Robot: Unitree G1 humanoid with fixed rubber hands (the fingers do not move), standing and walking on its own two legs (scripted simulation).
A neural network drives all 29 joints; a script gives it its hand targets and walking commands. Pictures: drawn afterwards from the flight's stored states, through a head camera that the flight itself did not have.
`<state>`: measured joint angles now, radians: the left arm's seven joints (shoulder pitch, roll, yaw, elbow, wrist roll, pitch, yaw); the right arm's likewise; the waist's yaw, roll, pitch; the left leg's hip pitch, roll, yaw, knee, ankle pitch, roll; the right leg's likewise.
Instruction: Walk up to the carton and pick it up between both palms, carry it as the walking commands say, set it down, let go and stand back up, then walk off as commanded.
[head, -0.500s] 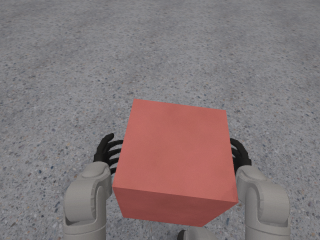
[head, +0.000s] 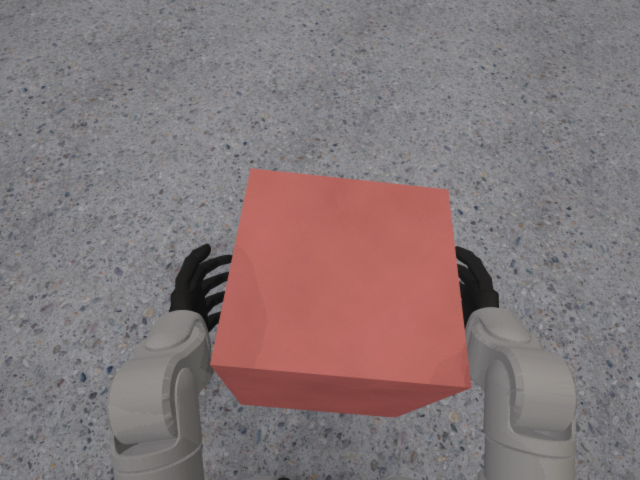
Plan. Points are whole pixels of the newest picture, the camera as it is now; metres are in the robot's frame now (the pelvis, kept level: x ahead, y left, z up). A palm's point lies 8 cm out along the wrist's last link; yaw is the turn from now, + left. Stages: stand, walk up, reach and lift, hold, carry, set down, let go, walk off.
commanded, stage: carry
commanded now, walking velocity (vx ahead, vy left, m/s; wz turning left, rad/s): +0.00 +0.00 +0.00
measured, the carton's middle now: (332, 309) +0.31 +0.02 +0.01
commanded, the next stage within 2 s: none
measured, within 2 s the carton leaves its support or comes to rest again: neither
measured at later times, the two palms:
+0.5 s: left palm (228, 158) +0.49 +0.18 +0.06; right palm (450, 169) +0.50 -0.12 +0.06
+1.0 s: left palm (251, 70) +0.71 +0.18 +0.04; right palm (428, 83) +0.72 -0.12 +0.04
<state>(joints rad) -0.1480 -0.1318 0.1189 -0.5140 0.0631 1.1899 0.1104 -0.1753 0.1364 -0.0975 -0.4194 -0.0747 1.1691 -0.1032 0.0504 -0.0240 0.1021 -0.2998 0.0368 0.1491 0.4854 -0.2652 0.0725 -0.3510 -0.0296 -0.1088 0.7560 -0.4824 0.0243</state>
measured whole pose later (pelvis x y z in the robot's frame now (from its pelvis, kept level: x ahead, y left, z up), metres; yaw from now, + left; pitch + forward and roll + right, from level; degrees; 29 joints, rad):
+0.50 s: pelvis +0.23 +0.02 -0.02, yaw -2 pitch +4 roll -2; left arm -0.10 -0.13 0.12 -0.44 0.09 1.22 0.10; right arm -0.19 0.14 -0.10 -0.32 -0.08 1.22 -0.11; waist 0.02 0.01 -0.04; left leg -0.17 0.03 0.14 0.57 -0.47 0.04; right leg -0.35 -0.01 -0.14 0.77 -0.47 0.00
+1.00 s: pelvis +0.45 +0.02 -0.03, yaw +3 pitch +4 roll -1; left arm -0.14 -0.13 0.09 -0.34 0.10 1.18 0.08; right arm -0.13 0.13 -0.13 -0.32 -0.08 1.19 -0.11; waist -0.01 0.00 -0.03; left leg -0.32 0.00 0.03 0.93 -0.60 0.00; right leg -0.24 -0.01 -0.19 0.66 -0.48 -0.04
